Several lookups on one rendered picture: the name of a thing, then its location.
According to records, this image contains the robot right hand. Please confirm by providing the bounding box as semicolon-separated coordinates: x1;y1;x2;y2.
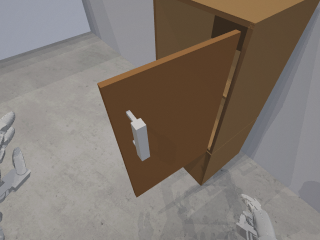
236;194;276;240

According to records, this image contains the handle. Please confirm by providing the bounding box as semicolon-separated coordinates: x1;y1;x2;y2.
126;110;150;161

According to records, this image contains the cupboard door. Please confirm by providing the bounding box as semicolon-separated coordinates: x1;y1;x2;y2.
97;29;241;197

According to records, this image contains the robot left hand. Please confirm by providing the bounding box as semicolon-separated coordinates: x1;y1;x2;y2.
0;111;31;203

